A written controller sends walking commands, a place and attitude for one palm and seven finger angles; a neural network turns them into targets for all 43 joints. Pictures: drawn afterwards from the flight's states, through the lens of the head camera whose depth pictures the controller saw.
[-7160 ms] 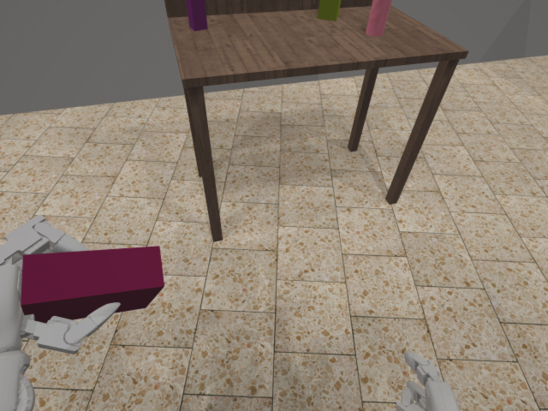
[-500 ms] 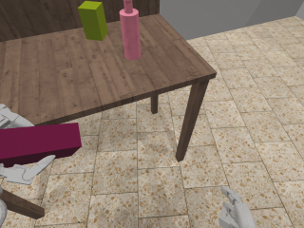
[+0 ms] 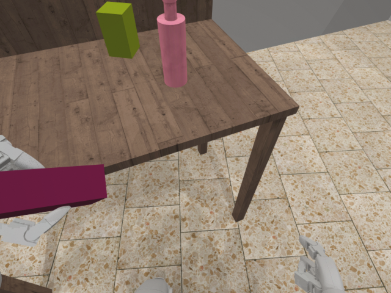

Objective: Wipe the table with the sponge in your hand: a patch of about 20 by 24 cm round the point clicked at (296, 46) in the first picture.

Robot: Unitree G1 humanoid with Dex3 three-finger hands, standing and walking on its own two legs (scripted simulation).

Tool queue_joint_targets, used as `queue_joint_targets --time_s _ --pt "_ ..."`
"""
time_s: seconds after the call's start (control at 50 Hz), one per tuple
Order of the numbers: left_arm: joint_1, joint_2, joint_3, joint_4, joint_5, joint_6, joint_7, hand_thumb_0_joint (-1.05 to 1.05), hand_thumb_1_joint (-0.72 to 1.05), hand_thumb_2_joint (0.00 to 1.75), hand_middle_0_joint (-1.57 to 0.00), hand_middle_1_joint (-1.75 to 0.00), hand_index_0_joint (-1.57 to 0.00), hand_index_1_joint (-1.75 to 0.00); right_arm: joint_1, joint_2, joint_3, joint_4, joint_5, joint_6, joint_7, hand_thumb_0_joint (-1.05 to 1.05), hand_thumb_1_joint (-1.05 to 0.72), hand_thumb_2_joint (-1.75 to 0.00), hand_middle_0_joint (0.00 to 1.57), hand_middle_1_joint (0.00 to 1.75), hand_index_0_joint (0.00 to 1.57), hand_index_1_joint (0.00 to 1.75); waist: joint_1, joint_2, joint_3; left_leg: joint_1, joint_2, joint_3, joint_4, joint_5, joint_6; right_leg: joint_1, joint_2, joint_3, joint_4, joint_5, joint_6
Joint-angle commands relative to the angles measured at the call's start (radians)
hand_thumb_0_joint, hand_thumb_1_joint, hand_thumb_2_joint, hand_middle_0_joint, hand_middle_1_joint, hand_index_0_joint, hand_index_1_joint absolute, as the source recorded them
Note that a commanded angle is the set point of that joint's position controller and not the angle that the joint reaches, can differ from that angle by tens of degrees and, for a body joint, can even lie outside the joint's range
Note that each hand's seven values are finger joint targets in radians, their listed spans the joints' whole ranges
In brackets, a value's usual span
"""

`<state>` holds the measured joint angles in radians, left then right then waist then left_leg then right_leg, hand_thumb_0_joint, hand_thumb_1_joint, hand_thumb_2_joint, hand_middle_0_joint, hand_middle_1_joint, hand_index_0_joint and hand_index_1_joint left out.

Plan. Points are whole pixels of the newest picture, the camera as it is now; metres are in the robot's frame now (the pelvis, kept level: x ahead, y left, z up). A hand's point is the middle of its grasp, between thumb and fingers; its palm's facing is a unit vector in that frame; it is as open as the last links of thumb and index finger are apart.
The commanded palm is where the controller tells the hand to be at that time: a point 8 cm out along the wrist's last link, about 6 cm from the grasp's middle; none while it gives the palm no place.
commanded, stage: shuffle to correct the standing spot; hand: left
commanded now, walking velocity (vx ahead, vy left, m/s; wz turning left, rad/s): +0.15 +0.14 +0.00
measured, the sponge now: (66, 189) +0.22 +0.21 +0.17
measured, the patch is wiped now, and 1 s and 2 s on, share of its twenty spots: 0.00 0.00 0.00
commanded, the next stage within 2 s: come to a stop and stand still in 0.42 s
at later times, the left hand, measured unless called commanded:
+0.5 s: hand (17, 135) +0.31 +0.32 +0.18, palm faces +0.44 -0.76 -0.48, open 9.1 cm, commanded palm +0.25 +0.34 +0.21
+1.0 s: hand (25, 121) +0.35 +0.33 +0.17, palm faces +0.42 -0.84 -0.34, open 9.1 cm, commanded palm +0.29 +0.36 +0.21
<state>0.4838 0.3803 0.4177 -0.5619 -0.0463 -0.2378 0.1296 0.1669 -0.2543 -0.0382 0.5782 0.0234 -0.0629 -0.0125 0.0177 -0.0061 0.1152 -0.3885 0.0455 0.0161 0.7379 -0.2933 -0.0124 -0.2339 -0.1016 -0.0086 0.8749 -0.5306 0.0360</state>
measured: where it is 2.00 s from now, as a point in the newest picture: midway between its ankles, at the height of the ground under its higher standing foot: outside the picture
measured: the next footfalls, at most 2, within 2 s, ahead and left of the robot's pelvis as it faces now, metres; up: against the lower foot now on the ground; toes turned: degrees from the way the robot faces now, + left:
right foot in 0.14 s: +0.07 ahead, -0.07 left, +0.00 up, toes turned -4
left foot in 0.46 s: +0.15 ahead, +0.19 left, +0.00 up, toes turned +3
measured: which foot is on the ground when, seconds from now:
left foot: down 0.00-0.16, up 0.18-0.44, down 0.46-1.00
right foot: up 0.00-0.12, down 0.14-0.48, up 0.50-0.64, down 0.66-1.00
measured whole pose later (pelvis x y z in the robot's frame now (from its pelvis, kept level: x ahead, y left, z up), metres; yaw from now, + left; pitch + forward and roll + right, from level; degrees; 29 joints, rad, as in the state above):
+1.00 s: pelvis +0.13 +0.08 +0.04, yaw +0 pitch -1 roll +0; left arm 0.41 0.30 0.30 -0.45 -0.05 -0.03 0.16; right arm 0.14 -0.21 0.04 0.60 0.00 -0.05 -0.08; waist 0.02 0.00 0.06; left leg -0.18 0.01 0.04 0.46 -0.27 0.01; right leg -0.21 0.02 -0.09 0.43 -0.20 -0.04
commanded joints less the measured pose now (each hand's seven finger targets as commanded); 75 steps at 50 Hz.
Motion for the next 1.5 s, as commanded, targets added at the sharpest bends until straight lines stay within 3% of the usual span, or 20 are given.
queue_joint_targets --time_s 0.0,0.08,0.1,0.12,0.14,0.16,0.26,0.4,0.44,0.46,0.5,0.62,0.72,0.76,0.84,0.94,1.12,1.26,1.36,1.48 --pt "-0.21 0.193 0.126 -0.121 0.005 -0.046 0.012 0.0 0.1 1.3 -1.2 -1.6 -1.2 -1.6 -0.072 -0.072 -0.036 -0.149 -0.002 -0.097 -0.006 0.0 -0.9 -0.9 0.2 0.3 0.2 0.3 -0.04 0.192 -0.137 0.287 0.229 -0.373 -0.371 0.291 0.303 -0.413 0.078 0.014 0.416 -0.06 -0.025" --pt "-0.191 0.206 0.126 -0.177 0.011 -0.029 0.011 0.0 0.1 1.3 -1.2 -1.6 -1.2 -1.6 -0.119 -0.062 -0.005 -0.149 0.006 -0.125 -0.004 0.0 -0.9 -0.9 0.2 0.3 0.2 0.3 0.002 0.237 -0.185 0.065 0.128 -0.107 -0.264 0.158 0.187 -0.013 0.05 -0.066 -0.161 0.07 -0.029" --pt "-0.131 0.198 0.122 -0.161 0.013 -0.019 0.016 0.0 0.1 1.3 -1.2 -1.6 -1.2 -1.6 -0.112 -0.059 0.0 -0.153 0.006 -0.127 -0.001 0.0 -0.9 -0.9 0.2 0.3 0.2 0.3 0.015 0.148 -0.207 -0.013 0.068 -0.048 -0.13 0.051 0.131 0.131 0.068 -0.07 -0.353 0.202 -0.036" --pt "-0.061 0.215 0.127 -0.145 0.012 -0.012 0.02 0.0 0.1 1.3 -1.2 -1.6 -1.2 -1.6 -0.109 -0.043 0.003 -0.15 0.002 -0.117 -0.002 0.0 -0.9 -0.9 0.2 0.3 0.2 0.3 0.013 -0.105 -0.23 -0.119 -0.046 0.043 0.117 -0.062 0.08 0.224 -0.049 0.164 -0.502 0.235 -0.089" --pt "-0.037 0.231 0.139 -0.161 0.002 -0.006 0.021 0.0 0.1 1.3 -1.2 -1.6 -1.2 -1.6 -0.105 -0.036 0.002 -0.156 -0.002 -0.099 0.002 0.0 -0.9 -0.9 0.2 0.3 0.2 0.3 -0.001 -0.301 -0.237 -0.286 -0.112 0.06 0.381 -0.172 0.034 0.272 -0.272 0.547 -0.598 0.239 -0.172" --pt "-0.04 0.225 0.15 -0.197 -0.006 -0.007 0.026 0.0 0.1 1.3 -1.2 -1.6 -1.2 -1.6 -0.095 -0.061 -0.001 -0.144 -0.015 -0.088 0.004 0.0 -0.9 -0.9 0.2 0.3 0.2 0.3 -0.002 -0.155 -0.235 -0.323 -0.055 -0.044 0.505 -0.126 0.009 0.244 -0.325 0.521 -0.605 0.27 -0.191" --pt "0.082 0.206 0.204 -0.063 -0.006 -0.057 0.027 0.0 0.1 1.3 -1.2 -1.6 -1.2 -1.6 -0.097 -0.063 -0.007 -0.112 -0.004 -0.051 0.008 0.0 -0.9 -0.9 0.2 0.3 0.2 0.3 -0.014 -0.106 -0.166 -0.372 0.018 -0.061 0.392 -0.074 -0.003 0.303 -0.206 0.184 -0.442 0.888 -0.174" --pt "-0.124 0.138 0.072 -0.043 0.001 -0.045 0.025 0.0 0.1 1.3 -1.2 -1.6 -1.2 -1.6 -0.098 -0.054 -0.029 -0.113 -0.011 -0.082 -0.011 0.0 -0.9 -0.9 0.2 0.3 0.2 0.3 -0.016 -0.134 -0.243 0.193 -0.091 0.165 -0.213 0.181 0.04 0.166 -0.131 0.006 -0.257 0.943 -0.087" --pt "-0.115 0.12 0.037 -0.153 -0.009 -0.032 0.024 0.0 0.1 1.3 -1.2 -1.6 -1.2 -1.6 -0.093 -0.092 -0.047 -0.137 -0.007 -0.09 -0.014 0.0 -0.9 -0.9 0.2 0.3 0.2 0.3 -0.039 0.113 -0.328 0.496 0.088 -0.089 -0.229 0.558 0.158 -0.115 -0.013 -0.078 0.088 0.572 -0.004" --pt "-0.097 0.14 0.05 -0.212 -0.006 -0.034 0.027 0.0 0.1 1.3 -1.2 -1.6 -1.2 -1.6 -0.077 -0.091 -0.051 -0.155 -0.009 -0.092 -0.008 0.0 -0.9 -0.9 0.2 0.3 0.2 0.3 -0.034 0.254 -0.359 0.584 0.236 -0.277 -0.24 0.805 0.271 -0.293 0.058 -0.043 0.274 0.044 -0.002" --pt "-0.133 0.184 0.079 -0.251 0.011 -0.019 0.04 0.0 0.1 1.3 -1.2 -1.6 -1.2 -1.6 -0.083 -0.079 -0.046 -0.142 -0.008 -0.106 -0.006 0.0 -0.9 -0.9 0.2 0.3 0.2 0.3 -0.028 0.175 -0.248 0.466 0.225 -0.239 -0.293 0.697 0.269 -0.36 0.048 -0.014 0.276 -0.084 -0.025" --pt "-0.02 0.245 0.193 -0.264 -0.004 0.018 0.063 0.0 0.1 1.3 -1.2 -1.6 -1.2 -1.6 -0.139 -0.049 0.022 -0.152 -0.009 -0.117 -0.024 0.0 -0.9 -0.9 0.2 0.3 0.2 0.3 0.001 0.181 -0.221 0.079 0.126 -0.052 -0.313 0.279 0.089 0.125 0.083 -0.094 -0.355 0.293 -0.027" --pt "0.041 0.101 0.091 -0.073 -0.034 0.072 0.038 0.0 0.1 1.3 -1.2 -1.6 -1.2 -1.6 -0.068 -0.044 0.007 -0.139 -0.008 -0.075 -0.02 0.0 -0.9 -0.9 0.2 0.3 0.2 0.3 -0.03 -0.22 -0.234 0.07 -0.033 0.017 -0.025 0.01 -0.009 0.104 -0.147 0.298 -0.583 0.587 -0.171" --pt "-0.029 0.103 0.075 -0.055 -0.026 0.082 0.042 0.0 0.1 1.3 -1.2 -1.6 -1.2 -1.6 -0.084 -0.039 0.029 -0.121 -0.011 -0.068 -0.028 0.0 -0.9 -0.9 0.2 0.3 0.2 0.3 -0.029 -0.122 -0.236 0.09 -0.015 -0.002 -0.106 -0.029 -0.005 0.105 -0.133 0.208 -0.555 0.647 -0.159" --pt "-0.13 0.073 -0.006 -0.048 -0.008 0.099 0.041 0.0 0.1 1.3 -1.2 -1.6 -1.2 -1.6 -0.129 -0.058 0.036 -0.118 -0.021 -0.067 -0.062 0.0 -0.9 -0.9 0.2 0.3 0.2 0.3 -0.007 0.025 -0.246 0.24 0.071 -0.061 -0.326 0.375 0.023 0.094 0.028 0.025 -0.487 0.621 -0.048" --pt "-0.186 0.136 0.004 -0.266 0.0 0.102 0.051 0.0 0.1 1.3 -1.2 -1.6 -1.2 -1.6 -0.153 -0.052 0.04 -0.16 -0.025 -0.053 -0.08 0.0 -0.9 -0.9 0.2 0.3 0.2 0.3 0.004 0.146 -0.289 0.283 0.082 -0.078 -0.316 0.71 0.003 0.139 0.055 -0.012 -0.429 0.708 -0.052" --pt "0.087 0.13 0.081 -0.197 -0.033 0.081 0.062 0.0 0.1 1.3 -1.2 -1.6 -1.2 -1.6 -0.11 -0.053 0.02 -0.169 -0.02 -0.046 -0.075 0.0 -0.9 -0.9 0.2 0.3 0.2 0.3 -0.004 0.141 -0.308 0.152 0.063 -0.063 -0.36 0.347 0.002 0.231 0.04 0.011 -0.487 0.632 -0.066" --pt "-0.126 0.074 -0.017 -0.084 -0.005 0.104 0.055 0.0 0.1 1.3 -1.2 -1.6 -1.2 -1.6 -0.101 -0.071 0.019 -0.155 -0.016 -0.039 -0.083 0.0 -0.9 -0.9 0.2 0.3 0.2 0.3 -0.02 0.028 -0.133 0.062 0.062 -0.083 -0.467 -0.151 0.031 0.084 0.055 0.058 -0.608 0.253 -0.04" --pt "-0.286 0.082 -0.054 -0.138 0.023 0.108 0.067 0.0 0.1 1.3 -1.2 -1.6 -1.2 -1.6 -0.096 -0.071 0.02 -0.153 -0.019 -0.055 -0.085 0.0 -0.9 -0.9 0.2 0.3 0.2 0.3 -0.015 0.079 -0.106 0.051 0.049 -0.091 -0.51 -0.246 0.04 0.083 0.067 0.059 -0.617 0.182 -0.036" --pt "-0.166 0.12 0.013 -0.181 0.03 0.092 0.077 0.0 0.1 1.3 -1.2 -1.6 -1.2 -1.6 -0.094 -0.056 0.017 -0.161 -0.024 -0.066 -0.072 0.0 -0.9 -0.9 0.2 0.3 0.2 0.3 0.005 0.122 -0.176 -0.007 0.055 -0.103 -0.513 -0.2 0.051 0.229 0.071 0.048 -0.54 0.314 -0.047"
